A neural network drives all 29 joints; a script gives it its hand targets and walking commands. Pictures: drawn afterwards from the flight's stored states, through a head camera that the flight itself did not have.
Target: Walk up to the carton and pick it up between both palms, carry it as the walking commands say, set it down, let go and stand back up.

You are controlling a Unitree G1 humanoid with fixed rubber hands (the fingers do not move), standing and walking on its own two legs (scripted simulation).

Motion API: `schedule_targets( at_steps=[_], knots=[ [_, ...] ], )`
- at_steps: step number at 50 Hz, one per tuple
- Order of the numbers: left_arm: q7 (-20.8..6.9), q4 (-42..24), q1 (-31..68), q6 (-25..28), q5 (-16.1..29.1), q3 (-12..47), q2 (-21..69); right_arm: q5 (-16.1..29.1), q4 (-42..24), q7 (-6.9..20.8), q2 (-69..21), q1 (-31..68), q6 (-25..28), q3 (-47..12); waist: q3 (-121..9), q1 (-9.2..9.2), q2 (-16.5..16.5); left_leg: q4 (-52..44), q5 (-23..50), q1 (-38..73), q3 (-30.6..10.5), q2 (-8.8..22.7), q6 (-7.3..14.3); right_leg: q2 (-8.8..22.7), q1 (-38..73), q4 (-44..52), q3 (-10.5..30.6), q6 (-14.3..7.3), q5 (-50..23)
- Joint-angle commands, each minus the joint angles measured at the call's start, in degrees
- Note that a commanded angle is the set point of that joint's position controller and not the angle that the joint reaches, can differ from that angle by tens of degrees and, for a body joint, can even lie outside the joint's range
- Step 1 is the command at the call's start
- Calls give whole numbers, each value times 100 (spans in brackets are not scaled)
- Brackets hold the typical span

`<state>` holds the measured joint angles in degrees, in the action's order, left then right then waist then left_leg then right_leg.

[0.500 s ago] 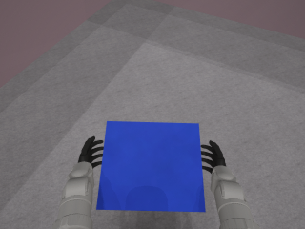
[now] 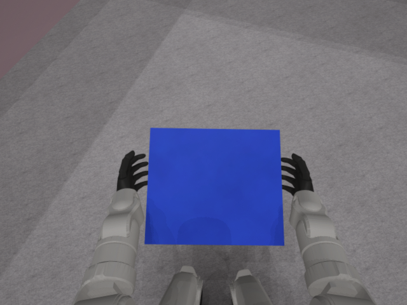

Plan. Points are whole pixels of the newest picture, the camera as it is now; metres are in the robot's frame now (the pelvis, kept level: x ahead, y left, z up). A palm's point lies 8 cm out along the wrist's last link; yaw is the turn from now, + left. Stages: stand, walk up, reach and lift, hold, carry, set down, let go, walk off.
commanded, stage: set down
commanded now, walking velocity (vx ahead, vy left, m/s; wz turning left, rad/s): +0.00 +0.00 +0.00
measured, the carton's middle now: (212, 186) +0.41 +0.01 -0.17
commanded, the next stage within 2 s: none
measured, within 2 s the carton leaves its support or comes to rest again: neither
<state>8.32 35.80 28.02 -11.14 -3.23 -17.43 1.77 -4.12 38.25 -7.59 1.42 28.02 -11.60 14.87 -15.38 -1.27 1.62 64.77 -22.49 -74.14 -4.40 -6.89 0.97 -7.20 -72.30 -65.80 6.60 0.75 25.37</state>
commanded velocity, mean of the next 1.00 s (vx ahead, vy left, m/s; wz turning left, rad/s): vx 0.00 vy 0.00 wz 0.00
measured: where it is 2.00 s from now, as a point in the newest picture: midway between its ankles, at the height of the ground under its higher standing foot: outside the picture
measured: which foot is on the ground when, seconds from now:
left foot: down 0.00-1.00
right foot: down 0.00-1.00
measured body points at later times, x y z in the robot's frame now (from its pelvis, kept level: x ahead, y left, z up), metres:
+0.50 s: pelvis -0.03 -0.03 -0.09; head +0.18 -0.02 +0.31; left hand +0.39 +0.19 -0.16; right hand +0.41 -0.17 -0.18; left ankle +0.05 +0.10 -0.63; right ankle +0.04 -0.12 -0.63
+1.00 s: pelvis -0.05 -0.02 -0.15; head +0.22 -0.02 +0.20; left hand +0.41 +0.20 -0.26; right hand +0.43 -0.17 -0.27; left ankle +0.05 +0.10 -0.63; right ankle +0.04 -0.12 -0.63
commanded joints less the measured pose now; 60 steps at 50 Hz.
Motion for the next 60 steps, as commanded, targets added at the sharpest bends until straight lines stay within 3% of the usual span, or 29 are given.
schedule_targets(
  at_steps=[1,3,5,6,7,9,11,12,14,15,16,18,21,22,23,28,29,31,36,39,43,50,53,57,60],
  knots=[
    [-1735,402,3929,-260,79,2602,5144,258,197,2267,-4593,4595,6,-2079,-2687,22,-382,-738,12,2614,-39,234,-317,43,117,602,-554,-181,13],
    [-1676,265,4282,-234,126,2524,5158,361,124,2315,-4571,5008,51,-2013,-3102,-118,-348,-606,176,2777,-76,223,-319,60,68,488,-602,-207,-104],
    [-1629,44,4643,-197,266,2580,5209,458,125,2349,-4642,5276,70,-2028,-3640,-109,-440,-407,361,3027,-58,225,-325,45,90,370,-640,-222,-225],
    [-1609,-117,4751,-169,289,2600,5181,620,-98,2347,-4740,5483,115,-2196,-4103,-277,-393,-240,671,3120,27,207,-304,35,184,245,-630,-194,-443],
    [-1607,-275,4902,-137,389,2693,5231,691,-232,2336,-4756,5653,154,-2293,-4550,-195,-504,-69,975,3112,40,183,-290,5,329,116,-631,-193,-677],
    [-1606,-545,5066,-108,476,2841,5243,926,-479,2323,-4909,5888,194,-2561,-5301,-392,-393,227,1466,3086,127,132,-276,-20,476,-124,-605,-147,-1030],
    [-1637,-838,5327,-104,617,3060,5219,1079,-686,2250,-4975,5939,204,-2763,-5949,-264,-364,539,1772,3004,179,87,-260,-47,606,-363,-597,-107,-1302],
    [-1655,-952,5425,-115,653,3110,5182,1167,-800,2200,-4985,6038,207,-2893,-6211,-349,-259,683,1882,2861,251,53,-264,-58,685,-484,-538,-108,-1398],
    [-1739,-1127,5685,-145,790,3347,5140,1201,-953,2045,-5052,5993,173,-3026,-6595,-188,-227,941,1929,2488,344,4,-269,-85,935,-671,-480,-43,-1580],
    [-1755,-992,5491,-188,743,3319,5136,1252,-982,2002,-5042,6070,157,-3096,-6575,-325,-100,1005,1856,2362,395,-20,-267,-93,872,-752,-437,-35,-1512],
    [-1781,-1058,5516,-213,809,3446,5201,1271,-1056,1940,-5109,6007,141,-3168,-6720,-208,-86,1093,1901,2234,420,-50,-267,-117,991,-821,-434,-24,-1603],
    [-1861,-804,5412,-295,809,3413,5167,1222,-1022,1823,-5058,6042,84,-3144,-6434,-225,54,1208,1667,1695,483,-81,-255,-87,985,-895,-316,8,-1491],
    [-1959,-572,5381,-378,813,3399,5142,1125,-912,1712,-5082,5951,-7,-3053,-6162,-50,131,1386,1551,1257,500,-86,-260,-80,874,-1005,-265,29,-1490],
    [-1982,-528,5401,-383,809,3338,5124,1128,-892,1685,-5104,5991,-40,-3055,-6063,-74,118,1437,1436,1065,548,-99,-246,-76,919,-990,-226,37,-1427],
    [-2014,-551,5380,-404,852,3394,5165,1076,-884,1664,-5124,5856,-70,-3038,-6110,47,104,1450,1476,1025,541,-116,-252,-106,1042,-1038,-268,50,-1539],
    [-2100,-213,5422,-347,832,3062,4802,971,-647,1535,-5215,5811,-115,-2959,-5603,35,-342,1665,1224,-13,581,-94,-208,-23,1287,-1104,-180,151,-1731],
    [-2102,-121,5400,-318,775,2913,4654,1006,-695,1532,-5218,6028,-101,-2994,-5539,-111,-491,1690,1180,-119,594,-101,-170,-41,1178,-1160,-232,183,-1670],
    [-2091,115,5411,-277,735,2690,4557,989,-688,1495,-5132,6132,-58,-2954,-5416,-143,-669,1784,1085,-461,582,-98,-144,-11,1182,-1213,-205,198,-1664],
    [-2009,224,5432,-96,730,2333,4218,1191,-957,1410,-5014,6664,121,-3195,-5713,-527,-1113,2064,1227,-883,583,-118,-59,49,1270,-1545,-172,268,-2086],
    [-1929,64,5741,-19,868,2328,4112,1341,-1126,1368,-4917,7010,207,-3299,-6049,-549,-1256,2267,1349,-804,567,-117,-56,15,1091,-1758,-237,264,-2191],
    [-1829,-445,6241,-21,1091,2606,3991,1437,-1088,1313,-4740,7041,208,-3330,-6467,-540,-976,2472,1598,-458,643,-127,-150,-72,785,-2015,-327,224,-2190],
    [-1715,-1044,7164,-266,1414,3276,4168,1463,-1118,1317,-4334,7493,64,-3134,-7264,-149,-103,2834,1682,530,650,-85,-306,-181,-230,-2516,-646,-12,-1549],
    [-1639,-1376,7621,-395,1514,3500,4240,1520,-1393,1356,-4189,7966,-18,-3147,-7874,-93,175,2948,1488,947,649,-86,-373,-175,-383,-2698,-724,-111,-1228],
    [-1506,-1543,8318,-638,1604,3633,4174,1553,-1677,1415,-3799,8749,-214,-3051,-8782,120,312,3042,1067,1488,613,-68,-387,-114,-348,-2952,-858,-196,-828],
    [-1332,-2179,8721,-786,1762,3827,4005,1735,-2282,1454,-3520,9146,-367,-3249,-10157,104,352,3238,1311,2251,594,-75,-389,-69,171,-3201,-938,-237,-1031]
  ],
)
